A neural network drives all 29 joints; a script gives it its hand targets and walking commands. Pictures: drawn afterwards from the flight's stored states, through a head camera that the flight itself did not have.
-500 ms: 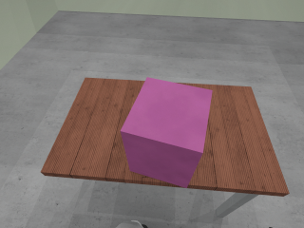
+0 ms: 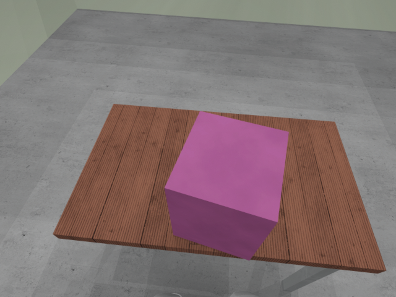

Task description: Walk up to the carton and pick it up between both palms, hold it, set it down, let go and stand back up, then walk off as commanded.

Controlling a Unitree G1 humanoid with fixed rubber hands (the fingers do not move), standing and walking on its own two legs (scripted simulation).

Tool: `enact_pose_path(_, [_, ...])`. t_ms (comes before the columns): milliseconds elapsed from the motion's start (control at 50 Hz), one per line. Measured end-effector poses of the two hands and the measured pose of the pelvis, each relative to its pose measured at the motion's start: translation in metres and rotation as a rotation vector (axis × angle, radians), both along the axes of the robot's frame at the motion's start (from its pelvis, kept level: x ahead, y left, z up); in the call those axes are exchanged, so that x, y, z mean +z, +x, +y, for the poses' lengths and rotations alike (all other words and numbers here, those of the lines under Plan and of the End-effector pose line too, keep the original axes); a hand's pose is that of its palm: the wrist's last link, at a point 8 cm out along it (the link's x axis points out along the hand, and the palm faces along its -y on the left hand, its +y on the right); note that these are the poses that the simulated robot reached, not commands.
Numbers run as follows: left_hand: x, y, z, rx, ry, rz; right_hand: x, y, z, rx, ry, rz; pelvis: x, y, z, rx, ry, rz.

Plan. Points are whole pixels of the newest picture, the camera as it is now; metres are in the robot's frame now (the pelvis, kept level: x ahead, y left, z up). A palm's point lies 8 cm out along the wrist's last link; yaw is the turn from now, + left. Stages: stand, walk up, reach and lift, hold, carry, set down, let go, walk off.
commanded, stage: walk up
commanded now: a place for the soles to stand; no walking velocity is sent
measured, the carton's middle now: (225, 188) +0.36 -0.04 -0.04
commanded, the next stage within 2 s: reach and lift in 1.50 s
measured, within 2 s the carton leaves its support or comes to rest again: neither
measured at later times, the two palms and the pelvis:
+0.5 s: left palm out of the picture +0.06 +0.28 -0.08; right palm out of the picture +0.07 -0.35 -0.09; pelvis -0.03 -0.03 +0.00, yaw +0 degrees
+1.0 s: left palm out of the picture +0.06 +0.29 -0.09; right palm out of the picture +0.08 -0.34 -0.08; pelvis -0.03 -0.03 +0.00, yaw -1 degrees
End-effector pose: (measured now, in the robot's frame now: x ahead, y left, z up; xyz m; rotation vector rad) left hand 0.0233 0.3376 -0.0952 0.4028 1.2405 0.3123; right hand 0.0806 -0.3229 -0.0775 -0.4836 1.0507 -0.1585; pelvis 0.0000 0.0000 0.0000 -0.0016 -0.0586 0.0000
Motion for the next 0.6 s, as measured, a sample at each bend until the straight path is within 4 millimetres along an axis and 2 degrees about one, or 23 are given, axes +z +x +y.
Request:
enact_pose_path(100, [0.003, -0.006, -0.019, 0.000, 0.024, 0.002, -0.015, -0.001, -0.018, -0.002, 0.030, 0.011, -0.005, -0.005, -0.020, 0.000, 0.028, 0.006])
enact_pose_path(160, [0.007, -0.010, -0.038, 0.002, 0.020, -0.004, -0.022, 0.003, -0.023, -0.003, 0.060, -0.005, -0.004, -0.009, -0.030, -0.003, 0.026, -0.003])
enact_pose_path(240, [0.015, -0.001, -0.053, -0.029, 0.014, -0.038, -0.024, 0.002, -0.028, -0.005, 0.083, -0.010, -0.001, -0.012, -0.038, -0.007, 0.045, 0.000])
enact_pose_path(420, [0.018, 0.031, -0.054, -0.087, -0.001, -0.135, -0.023, -0.007, -0.025, 0.004, 0.081, -0.014, -0.001, -0.023, -0.035, -0.006, 0.038, 0.020])
enact_pose_path(600, [0.015, 0.037, -0.052, -0.106, -0.041, -0.178, -0.009, -0.003, -0.020, 0.010, 0.061, -0.089, 0.000, -0.028, -0.027, -0.009, 0.029, 0.008])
